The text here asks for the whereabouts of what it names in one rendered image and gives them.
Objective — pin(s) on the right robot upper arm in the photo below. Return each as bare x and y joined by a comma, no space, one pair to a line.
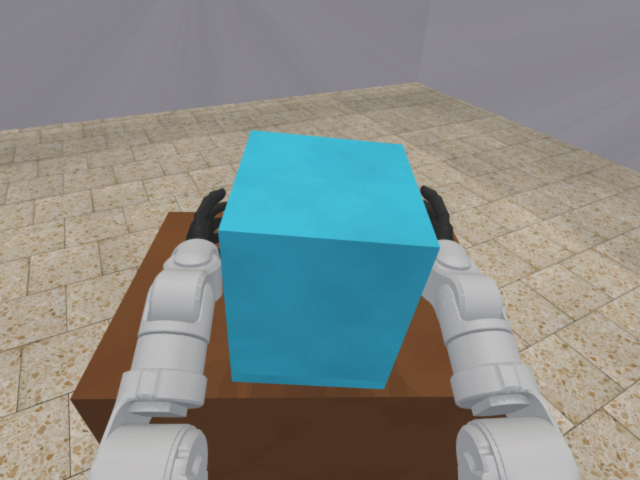
512,448

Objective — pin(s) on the left robot upper arm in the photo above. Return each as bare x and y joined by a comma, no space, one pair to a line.
153,452

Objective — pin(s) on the right robot forearm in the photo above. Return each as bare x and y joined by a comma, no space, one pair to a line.
488,374

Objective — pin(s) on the carton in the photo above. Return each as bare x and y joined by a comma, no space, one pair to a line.
326,247

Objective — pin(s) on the left robot forearm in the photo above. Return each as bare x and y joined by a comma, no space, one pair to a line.
166,376

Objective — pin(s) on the right robot hand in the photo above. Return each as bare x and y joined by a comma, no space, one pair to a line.
438,214

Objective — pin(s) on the pedestal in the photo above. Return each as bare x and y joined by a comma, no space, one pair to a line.
262,431

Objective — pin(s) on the left robot hand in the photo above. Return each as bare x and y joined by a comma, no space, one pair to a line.
204,223

